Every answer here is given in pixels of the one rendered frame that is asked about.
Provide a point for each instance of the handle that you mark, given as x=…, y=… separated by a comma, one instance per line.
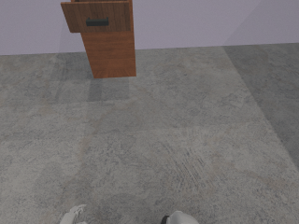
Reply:
x=97, y=22

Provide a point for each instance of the drawer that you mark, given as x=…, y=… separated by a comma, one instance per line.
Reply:
x=77, y=12

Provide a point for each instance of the left robot hand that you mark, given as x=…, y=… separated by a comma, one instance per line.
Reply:
x=74, y=213

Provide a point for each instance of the cabinet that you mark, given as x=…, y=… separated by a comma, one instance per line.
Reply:
x=111, y=54

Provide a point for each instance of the robot right thigh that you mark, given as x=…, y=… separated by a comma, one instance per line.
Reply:
x=181, y=218

